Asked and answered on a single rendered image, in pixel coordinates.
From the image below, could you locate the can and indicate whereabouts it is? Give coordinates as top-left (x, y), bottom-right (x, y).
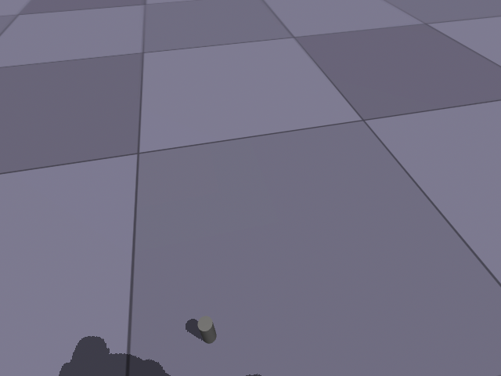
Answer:
top-left (197, 316), bottom-right (217, 344)

